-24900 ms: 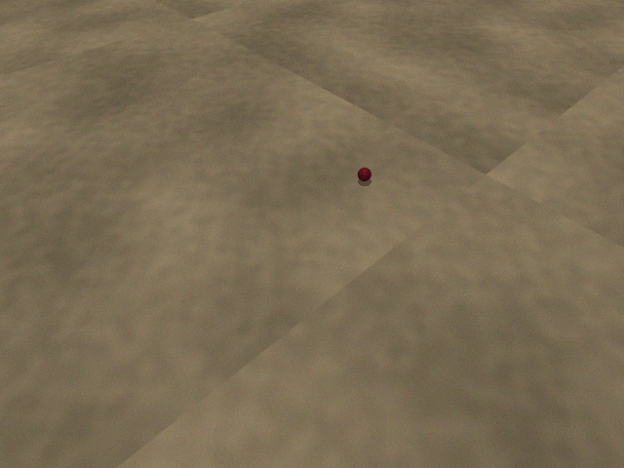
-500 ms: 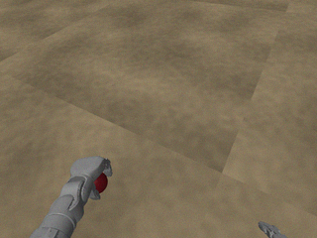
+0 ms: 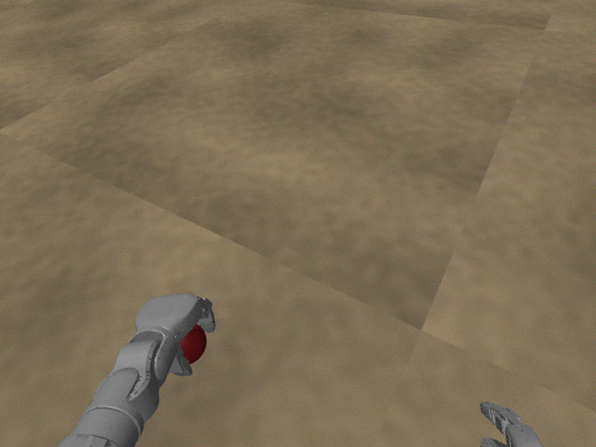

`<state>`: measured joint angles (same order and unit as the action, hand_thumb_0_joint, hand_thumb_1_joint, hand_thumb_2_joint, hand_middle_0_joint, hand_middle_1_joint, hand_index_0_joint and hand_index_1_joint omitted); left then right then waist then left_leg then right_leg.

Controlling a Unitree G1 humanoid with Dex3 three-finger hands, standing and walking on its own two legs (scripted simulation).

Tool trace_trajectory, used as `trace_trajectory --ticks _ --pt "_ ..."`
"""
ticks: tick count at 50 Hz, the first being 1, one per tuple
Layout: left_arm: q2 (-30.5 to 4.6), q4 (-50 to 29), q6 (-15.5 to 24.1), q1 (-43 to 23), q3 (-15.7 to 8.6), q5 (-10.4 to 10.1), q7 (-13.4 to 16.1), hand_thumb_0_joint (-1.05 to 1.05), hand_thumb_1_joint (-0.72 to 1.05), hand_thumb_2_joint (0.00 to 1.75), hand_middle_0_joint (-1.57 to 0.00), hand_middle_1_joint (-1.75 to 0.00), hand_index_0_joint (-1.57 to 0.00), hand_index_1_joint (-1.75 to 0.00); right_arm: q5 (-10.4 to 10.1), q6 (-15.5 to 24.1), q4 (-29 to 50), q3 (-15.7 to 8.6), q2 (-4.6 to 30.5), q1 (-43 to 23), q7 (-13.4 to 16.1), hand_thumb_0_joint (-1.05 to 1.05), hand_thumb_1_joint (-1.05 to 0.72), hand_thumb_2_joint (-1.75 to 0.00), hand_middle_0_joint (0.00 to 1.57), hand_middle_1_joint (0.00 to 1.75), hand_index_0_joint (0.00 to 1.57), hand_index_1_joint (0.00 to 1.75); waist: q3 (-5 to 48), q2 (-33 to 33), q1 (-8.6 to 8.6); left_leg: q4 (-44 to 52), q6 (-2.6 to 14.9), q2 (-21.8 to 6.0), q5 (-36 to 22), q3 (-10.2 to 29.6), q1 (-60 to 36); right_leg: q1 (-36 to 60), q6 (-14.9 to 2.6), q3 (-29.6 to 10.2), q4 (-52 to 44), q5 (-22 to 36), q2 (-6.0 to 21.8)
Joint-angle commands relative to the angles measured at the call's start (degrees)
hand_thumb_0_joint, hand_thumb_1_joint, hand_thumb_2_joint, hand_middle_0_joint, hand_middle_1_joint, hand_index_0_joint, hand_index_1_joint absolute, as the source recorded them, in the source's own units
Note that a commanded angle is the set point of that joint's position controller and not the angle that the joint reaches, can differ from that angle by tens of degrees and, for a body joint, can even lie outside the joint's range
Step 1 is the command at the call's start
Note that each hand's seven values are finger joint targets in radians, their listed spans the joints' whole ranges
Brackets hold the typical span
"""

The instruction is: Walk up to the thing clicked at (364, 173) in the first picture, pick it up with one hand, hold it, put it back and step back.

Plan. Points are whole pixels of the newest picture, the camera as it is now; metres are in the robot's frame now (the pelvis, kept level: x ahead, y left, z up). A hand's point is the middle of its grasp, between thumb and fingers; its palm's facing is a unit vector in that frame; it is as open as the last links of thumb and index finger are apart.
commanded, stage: hold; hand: left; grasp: from above
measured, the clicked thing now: (184, 342) +0.31 +0.22 -0.07
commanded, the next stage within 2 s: crouch in 0.56 s
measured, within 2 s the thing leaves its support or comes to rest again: neither
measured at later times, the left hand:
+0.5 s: hand (175, 345) +0.29 +0.22 -0.04, palm faces -0.45 -0.06 -0.89, open 8.5 cm
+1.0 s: hand (183, 361) +0.28 +0.23 -0.09, palm faces -0.48 -0.03 -0.88, open 8.4 cm
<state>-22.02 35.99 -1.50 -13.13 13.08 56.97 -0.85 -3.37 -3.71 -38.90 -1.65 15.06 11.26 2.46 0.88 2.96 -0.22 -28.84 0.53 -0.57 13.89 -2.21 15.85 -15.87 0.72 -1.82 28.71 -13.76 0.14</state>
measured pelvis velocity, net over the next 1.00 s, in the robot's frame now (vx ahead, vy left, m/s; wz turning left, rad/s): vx -0.01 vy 0.00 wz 0.02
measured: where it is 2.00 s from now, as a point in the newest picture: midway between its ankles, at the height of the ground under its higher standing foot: outside the picture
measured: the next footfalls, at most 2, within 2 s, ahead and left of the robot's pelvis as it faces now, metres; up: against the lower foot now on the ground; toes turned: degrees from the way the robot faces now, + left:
none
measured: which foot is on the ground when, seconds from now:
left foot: down 0.00-1.00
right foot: down 0.00-1.00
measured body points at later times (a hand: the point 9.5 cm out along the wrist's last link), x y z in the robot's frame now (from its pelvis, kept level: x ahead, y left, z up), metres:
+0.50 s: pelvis +0.00 +0.00 +0.00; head +0.01 -0.02 +0.45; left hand +0.31 +0.23 +0.01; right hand +0.14 -0.25 -0.11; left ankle +0.01 +0.11 -0.74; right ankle +0.01 -0.13 -0.74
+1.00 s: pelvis -0.01 +0.00 -0.01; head +0.03 -0.01 +0.44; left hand +0.30 +0.23 -0.04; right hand +0.13 -0.26 -0.12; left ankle +0.01 +0.11 -0.74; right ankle +0.01 -0.13 -0.74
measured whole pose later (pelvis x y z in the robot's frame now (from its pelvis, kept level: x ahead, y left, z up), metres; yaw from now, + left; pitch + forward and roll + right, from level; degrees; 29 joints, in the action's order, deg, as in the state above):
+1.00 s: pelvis -0.01 +0.00 -0.01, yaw +1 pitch +5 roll +0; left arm -21.4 48.9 2.8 -17.3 12.2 61.1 7.8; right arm -2.0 -4.0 -39.0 -1.8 14.7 11.1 1.6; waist 0.7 1.1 1.2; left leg -34.3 0.5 -0.3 15.4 -1.3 23.6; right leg -23.2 0.7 -1.0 33.9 -15.5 0.4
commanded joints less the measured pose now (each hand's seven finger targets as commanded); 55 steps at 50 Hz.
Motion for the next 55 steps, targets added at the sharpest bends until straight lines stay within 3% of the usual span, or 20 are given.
trace_trajectory --ticks 1,2,4,5,15,23,25,27,28,30,33,34,35,38,41,42,44,46,49,55 --pt "-12.58 -11.80 -0.18 -20.00 -6.85 -0.30 1.77 0.00 0.67 0.63 -0.99 -0.69 -1.04 -0.64 -0.34 2.36 7.94 -2.48 7.20 -4.85 0.83 0.00 -0.91 -0.90 0.20 0.30 0.20 0.30 13.23 -2.31 0.10 4.14 0.50 1.10 -9.99 0.53 -7.51 3.02 -1.09 1.29 -4.69 8.12 -1.83" --pt "-13.06 -10.38 -0.32 -17.42 -7.66 -0.22 1.57 0.00 0.66 0.65 -0.99 -0.68 -1.03 -0.64 -0.54 2.25 8.29 -2.37 7.27 -5.02 0.87 0.00 -0.91 -0.90 0.20 0.30 0.20 0.30 11.97 -2.05 -0.35 4.60 0.51 1.24 -9.81 0.33 -6.84 2.99 -1.30 1.21 -4.75 7.98 -1.74" --pt "-11.28 -13.02 0.07 -20.37 -5.16 -0.10 0.84 0.00 0.65 0.65 -0.98 -0.68 -1.02 -0.64 -0.41 2.15 8.69 -2.28 6.96 -5.58 0.82 0.00 -0.91 -0.90 0.20 0.30 0.20 0.30 12.18 -1.78 0.32 4.69 0.46 1.21 -9.55 0.46 -7.63 2.52 -1.28 1.20 -4.97 7.68 -1.70" --pt "-12.63 -12.10 0.16 -20.08 -6.63 -0.18 0.82 0.00 0.66 0.64 -0.98 -0.69 -1.02 -0.65 -0.34 2.16 8.31 -2.31 7.23 -5.27 0.90 0.00 -0.91 -0.90 0.20 0.30 0.20 0.30 12.37 -2.19 0.37 4.72 0.48 1.08 -9.10 0.61 -7.67 2.83 -1.19 1.16 -5.12 7.17 -1.78" --pt "-13.18 -11.63 1.11 -19.99 -7.70 -0.20 1.63 0.00 0.62 0.64 -0.97 -0.67 -1.01 -0.64 -0.31 2.14 8.33 -2.25 7.02 -5.00 1.03 0.00 -0.91 -0.90 0.20 0.30 0.20 0.30 12.69 -1.31 -0.11 4.82 0.30 1.14 -10.17 0.66 -8.18 3.00 -1.33 1.27 -5.07 7.82 -1.75" --pt "-11.83 -12.06 1.00 -20.51 -6.08 -0.15 2.13 0.00 0.64 0.65 -0.98 -0.68 -1.02 -0.64 -0.29 2.09 7.90 -2.48 6.97 -4.61 1.04 0.00 -0.91 -0.90 0.20 0.30 0.20 0.30 13.52 -1.54 0.31 4.72 0.17 1.00 -12.41 0.60 -8.99 3.47 -1.52 1.63 -4.87 9.99 -1.87" --pt "-12.45 -12.23 0.98 -20.04 -6.78 -0.33 2.16 0.00 0.64 0.66 -0.99 -0.68 -1.02 -0.64 -0.32 1.91 8.00 -2.51 7.02 -4.51 1.08 0.00 -0.91 -0.90 0.20 0.30 0.20 0.30 13.63 -1.00 0.18 4.84 0.26 1.18 -12.00 0.32 -8.92 3.60 -1.47 1.45 -5.21 9.87 -1.65" --pt "-11.48 -12.24 0.86 -19.89 -5.47 -0.26 1.87 0.00 0.64 0.63 -0.97 -0.69 -1.02 -0.65 -0.35 1.94 8.08 -2.46 6.95 -4.63 1.05 0.00 -0.91 -0.90 0.20 0.30 0.20 0.30 13.74 -2.20 0.28 4.80 0.38 1.18 -12.15 0.43 -9.20 3.89 -1.36 1.58 -5.34 9.86 -1.63" --pt "-12.78 -12.54 0.92 -20.04 -6.93 -0.08 1.88 0.00 0.65 0.63 -0.97 -0.68 -1.02 -0.64 -0.39 1.93 8.03 -2.50 6.91 -4.75 1.08 0.00 -0.91 -0.90 0.20 0.30 0.20 0.30 13.79 -1.31 -0.40 4.92 0.34 1.23 -12.29 0.37 -8.96 4.38 -1.42 1.59 -5.36 9.93 -1.60" --pt "-11.83 -12.90 0.81 -19.90 -5.98 -0.17 1.72 0.00 0.64 0.65 -0.98 -0.68 -1.02 -0.64 -0.43 1.87 8.30 -2.43 6.74 -4.89 1.09 0.00 -0.91 -0.90 0.20 0.30 0.20 0.30 13.78 -0.73 -0.41 5.14 0.20 1.15 -12.33 0.28 -8.98 3.95 -1.62 1.63 -5.12 9.92 -1.72" --pt "-13.82 -11.36 0.79 -20.27 -7.95 -0.18 1.96 0.00 0.69 0.62 -0.94 -0.75 -1.03 -0.66 -0.36 1.82 8.05 -2.43 7.24 -4.50 1.16 0.00 -0.90 -0.91 0.20 0.30 0.20 0.30 12.68 -1.72 -0.46 5.40 0.21 1.02 -11.60 0.50 -8.41 4.26 -1.56 1.65 -5.61 9.12 -1.80" --pt "-12.73 -10.93 0.86 -19.04 -7.27 -0.39 1.81 0.00 0.61 0.60 -0.86 -0.72 -0.95 -0.63 -0.48 1.80 8.44 -2.30 6.89 -4.98 1.13 0.00 -0.88 -0.89 0.20 0.30 0.20 0.30 11.73 -1.85 -0.56 5.59 0.27 1.05 -10.89 0.47 -8.08 3.79 -1.58 1.65 -5.69 8.45 -1.77" --pt "-11.50 -10.22 0.87 -18.45 -6.02 0.06 1.71 0.00 0.58 0.59 -0.92 -0.70 -0.97 -0.64 -0.43 1.80 8.76 -2.33 7.01 -4.84 1.05 0.00 -0.90 -0.90 0.20 0.30 0.20 0.30 11.17 -2.03 0.02 5.74 0.26 1.08 -10.21 0.59 -8.00 3.16 -1.62 1.58 -5.78 7.87 -1.72" --pt "-11.06 -9.18 1.58 -18.06 -6.02 0.02 2.22 0.00 0.60 0.61 -0.95 -0.67 -0.99 -0.63 -0.32 1.71 8.34 -2.43 7.10 -4.18 0.99 0.00 -0.90 -0.90 0.20 0.30 0.20 0.30 10.80 -2.35 0.22 5.64 0.10 0.81 -9.69 0.86 -7.36 2.54 -1.67 1.68 -5.42 7.27 -1.89" --pt "-10.26 -5.82 2.58 -17.07 -5.85 1.20 3.98 0.00 0.60 0.61 -0.94 -0.67 -0.99 -0.63 -0.07 1.53 7.95 -2.53 7.05 -3.48 0.85 0.00 -0.90 -0.90 0.20 0.30 0.20 0.30 9.31 -4.13 0.71 4.65 0.20 1.09 -9.22 0.85 -5.80 0.88 -1.59 1.71 -5.09 6.74 -1.72" --pt "-10.98 -4.80 3.09 -17.55 -6.82 1.34 5.07 0.00 0.61 0.60 -0.94 -0.68 -0.99 -0.63 0.00 1.40 7.81 -2.63 7.29 -2.99 0.80 0.00 -0.90 -0.90 0.20 0.30 0.20 0.30 9.49 -4.25 1.05 4.11 0.20 1.16 -8.82 0.77 -5.35 0.44 -1.61 1.59 -4.70 6.52 -1.67" --pt "-9.71 -2.27 4.01 -20.26 -5.70 2.23 7.43 0.00 0.60 0.60 -0.95 -0.66 -0.99 -0.62 0.54 1.28 7.03 -2.79 7.10 -2.37 0.54 0.00 -0.90 -0.90 0.20 0.30 0.20 0.30 9.70 -3.97 2.10 2.31 0.13 1.26 -8.04 0.73 -3.90 -2.00 -1.62 1.55 -3.16 6.13 -1.42" --pt "-10.79 2.38 4.53 -21.36 -7.07 3.56 10.59 0.00 0.61 0.59 -0.94 -0.65 -0.99 -0.60 1.07 1.11 5.75 -3.06 7.47 -1.16 0.28 0.00 -0.90 -0.90 0.20 0.30 0.20 0.30 10.59 -3.81 2.52 -0.85 -0.04 1.36 -7.74 0.80 -1.55 -5.17 -1.62 1.63 -0.37 5.97 -1.34" --pt "-8.86 6.10 4.96 -27.70 -5.38 5.60 14.61 0.00 0.63 0.61 -0.94 -0.68 -0.99 -0.62 1.88 1.37 3.75 -3.85 7.93 0.95 -0.51 0.00 -0.90 -0.90 0.20 0.30 0.20 0.30 14.61 -3.22 4.08 -7.83 -0.28 1.31 -7.64 0.89 2.88 -11.92 -1.51 1.67 5.46 6.45 -1.26" --pt "-9.38 15.45 5.75 -35.59 -7.01 9.73 21.90 0.00 0.71 0.63 -1.00 -0.72 -1.06 -0.65 3.28 2.69 2.44 -5.41 8.80 5.48 -1.65 0.00 -0.90 -0.90 0.20 0.30 0.20 0.30 24.18 0.27 5.19 -24.73 -0.53 1.02 -2.97 1.27 19.33 -28.71 -2.18 1.97 21.58 2.29 -1.57"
